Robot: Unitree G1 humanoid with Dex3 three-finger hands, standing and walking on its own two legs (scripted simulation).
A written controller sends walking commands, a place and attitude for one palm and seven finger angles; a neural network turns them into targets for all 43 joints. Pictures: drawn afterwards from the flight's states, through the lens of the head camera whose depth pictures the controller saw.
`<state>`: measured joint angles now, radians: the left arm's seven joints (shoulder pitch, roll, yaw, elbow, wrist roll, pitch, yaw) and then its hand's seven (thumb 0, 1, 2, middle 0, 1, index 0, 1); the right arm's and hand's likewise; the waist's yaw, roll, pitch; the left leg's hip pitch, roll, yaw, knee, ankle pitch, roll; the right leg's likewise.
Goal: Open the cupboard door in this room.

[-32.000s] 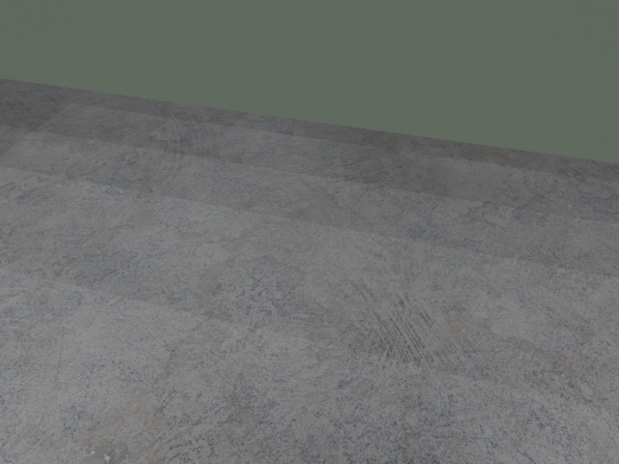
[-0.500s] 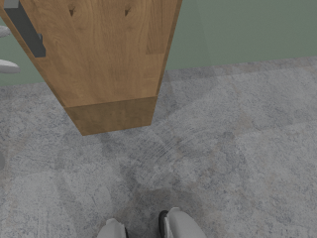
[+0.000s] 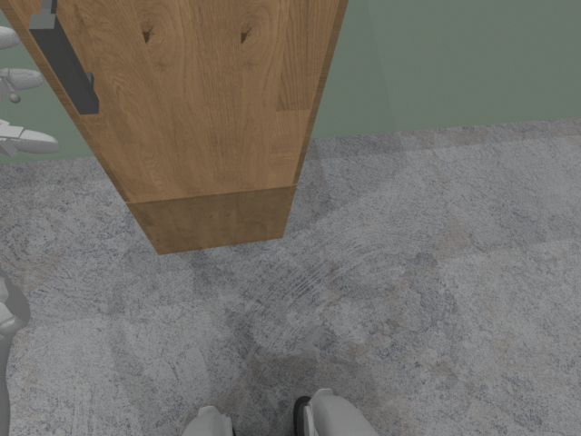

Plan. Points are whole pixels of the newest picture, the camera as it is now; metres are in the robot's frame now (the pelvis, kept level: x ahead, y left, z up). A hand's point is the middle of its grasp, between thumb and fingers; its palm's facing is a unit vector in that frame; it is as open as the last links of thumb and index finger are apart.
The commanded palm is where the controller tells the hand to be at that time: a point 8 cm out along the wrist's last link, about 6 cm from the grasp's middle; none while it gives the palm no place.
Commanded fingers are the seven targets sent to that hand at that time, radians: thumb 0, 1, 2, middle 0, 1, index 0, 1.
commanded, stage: move the hooked fingers beside the handle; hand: left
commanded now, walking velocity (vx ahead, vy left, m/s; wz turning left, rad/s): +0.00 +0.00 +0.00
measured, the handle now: (70, 57) +0.58 +0.23 +0.11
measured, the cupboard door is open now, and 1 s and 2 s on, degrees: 0 0 0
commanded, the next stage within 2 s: slide the fingers in behind the handle in 0.50 s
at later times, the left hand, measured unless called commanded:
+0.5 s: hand (11, 97) +0.51 +0.28 +0.11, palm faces +0.04 -1.00 +0.00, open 14.0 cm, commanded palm +0.50 +0.32 +0.10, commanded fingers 0.00 -0.50 0.30 -0.30 -1.20 -0.30 -1.20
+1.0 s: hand (45, 93) +0.52 +0.25 +0.10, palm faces +0.05 -1.00 +0.01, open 14.0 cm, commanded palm +0.50 +0.29 +0.10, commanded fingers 0.00 -0.50 0.30 -0.30 -1.20 -0.30 -1.20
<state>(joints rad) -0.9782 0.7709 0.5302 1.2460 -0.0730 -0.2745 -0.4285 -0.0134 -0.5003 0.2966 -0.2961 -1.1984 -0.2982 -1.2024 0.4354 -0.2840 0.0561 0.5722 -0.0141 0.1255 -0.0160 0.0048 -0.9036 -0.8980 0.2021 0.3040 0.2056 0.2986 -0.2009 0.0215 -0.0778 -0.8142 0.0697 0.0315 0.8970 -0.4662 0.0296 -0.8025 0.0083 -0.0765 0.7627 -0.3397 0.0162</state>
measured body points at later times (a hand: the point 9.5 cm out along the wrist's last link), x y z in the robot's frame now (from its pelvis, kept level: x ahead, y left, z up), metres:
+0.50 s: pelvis -0.02 +0.00 -0.01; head +0.14 +0.03 +0.42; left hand +0.50 +0.33 +0.11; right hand -0.05 -0.27 -0.10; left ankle -0.04 +0.09 -0.69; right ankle +0.00 -0.14 -0.69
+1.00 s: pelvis -0.01 +0.00 +0.00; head +0.13 +0.03 +0.42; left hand +0.51 +0.30 +0.10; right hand -0.05 -0.26 -0.10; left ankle -0.04 +0.09 -0.69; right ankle +0.00 -0.14 -0.69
